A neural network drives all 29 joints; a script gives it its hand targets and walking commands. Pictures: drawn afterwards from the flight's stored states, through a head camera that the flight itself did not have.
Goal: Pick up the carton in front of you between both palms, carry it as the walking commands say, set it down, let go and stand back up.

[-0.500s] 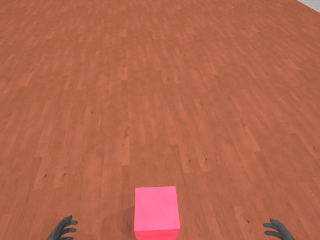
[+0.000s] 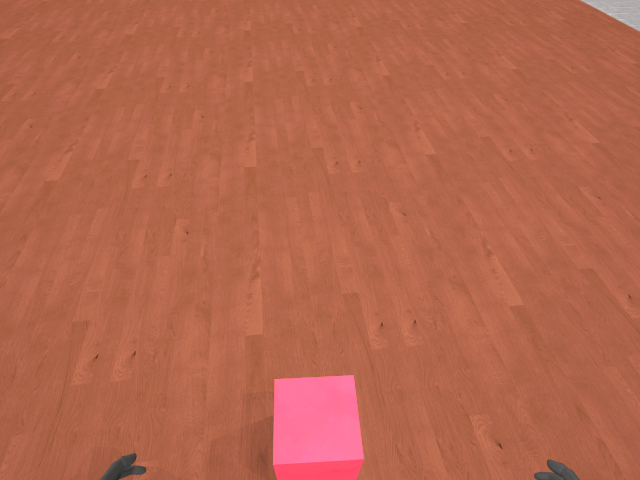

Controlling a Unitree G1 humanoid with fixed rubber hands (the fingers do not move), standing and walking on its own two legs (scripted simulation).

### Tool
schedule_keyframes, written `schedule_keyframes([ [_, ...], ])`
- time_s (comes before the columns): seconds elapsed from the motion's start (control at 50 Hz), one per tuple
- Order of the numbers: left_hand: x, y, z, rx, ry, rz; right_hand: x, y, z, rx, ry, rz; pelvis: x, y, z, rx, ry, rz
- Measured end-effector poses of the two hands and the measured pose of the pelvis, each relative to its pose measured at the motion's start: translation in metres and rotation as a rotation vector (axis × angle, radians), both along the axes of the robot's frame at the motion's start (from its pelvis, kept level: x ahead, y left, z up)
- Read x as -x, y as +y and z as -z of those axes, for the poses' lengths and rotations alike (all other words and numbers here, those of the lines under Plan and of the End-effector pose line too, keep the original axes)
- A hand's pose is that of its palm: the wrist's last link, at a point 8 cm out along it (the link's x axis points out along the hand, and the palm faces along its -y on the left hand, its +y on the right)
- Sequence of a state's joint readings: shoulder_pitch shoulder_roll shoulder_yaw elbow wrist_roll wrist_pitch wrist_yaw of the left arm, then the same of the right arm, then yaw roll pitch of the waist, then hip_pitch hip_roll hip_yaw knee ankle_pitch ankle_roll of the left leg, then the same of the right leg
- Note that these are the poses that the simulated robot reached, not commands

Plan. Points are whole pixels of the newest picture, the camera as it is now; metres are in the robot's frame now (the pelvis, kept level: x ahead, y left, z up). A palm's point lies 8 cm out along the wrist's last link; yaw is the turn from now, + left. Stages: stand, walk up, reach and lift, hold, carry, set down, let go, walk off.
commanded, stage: stand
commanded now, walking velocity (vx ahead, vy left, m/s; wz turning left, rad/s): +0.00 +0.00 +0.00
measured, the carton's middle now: (315, 432) +0.37 +0.03 -0.65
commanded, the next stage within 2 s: none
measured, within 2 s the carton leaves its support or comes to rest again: neither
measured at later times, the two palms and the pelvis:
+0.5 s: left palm out of the picture +0.07 +0.30 -0.11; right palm out of the picture +0.08 -0.31 -0.09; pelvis -0.01 +0.00 +0.00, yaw +0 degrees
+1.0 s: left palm out of the picture +0.07 +0.31 -0.11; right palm out of the picture +0.08 -0.31 -0.09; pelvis -0.02 +0.00 +0.00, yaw +0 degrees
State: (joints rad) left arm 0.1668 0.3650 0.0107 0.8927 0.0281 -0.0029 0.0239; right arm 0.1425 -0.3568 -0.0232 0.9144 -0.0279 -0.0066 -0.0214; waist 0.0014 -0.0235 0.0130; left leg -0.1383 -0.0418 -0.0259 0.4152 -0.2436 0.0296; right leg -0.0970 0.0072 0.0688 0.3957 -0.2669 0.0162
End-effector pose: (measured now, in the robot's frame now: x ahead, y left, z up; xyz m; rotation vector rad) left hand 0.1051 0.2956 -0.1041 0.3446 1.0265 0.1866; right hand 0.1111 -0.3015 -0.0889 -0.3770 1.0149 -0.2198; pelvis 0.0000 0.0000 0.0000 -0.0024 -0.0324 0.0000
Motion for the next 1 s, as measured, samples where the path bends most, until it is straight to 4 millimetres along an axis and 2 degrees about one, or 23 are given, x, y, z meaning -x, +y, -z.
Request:
schedule_keyframes([
  [0.46, 0.032, 0.007, 0.002, -0.009, 0.072, -0.02, 0.027, -0.009, 0.004, 0.001, 0.062, 0.017, 0.014, -0.002, -0.003, 0.001, -0.009, 0.0],
  [1.0, 0.035, 0.011, 0.001, -0.017, 0.093, -0.03, 0.031, -0.013, 0.004, 0.003, 0.086, 0.023, 0.017, -0.002, -0.004, 0.001, -0.009, -0.003],
])
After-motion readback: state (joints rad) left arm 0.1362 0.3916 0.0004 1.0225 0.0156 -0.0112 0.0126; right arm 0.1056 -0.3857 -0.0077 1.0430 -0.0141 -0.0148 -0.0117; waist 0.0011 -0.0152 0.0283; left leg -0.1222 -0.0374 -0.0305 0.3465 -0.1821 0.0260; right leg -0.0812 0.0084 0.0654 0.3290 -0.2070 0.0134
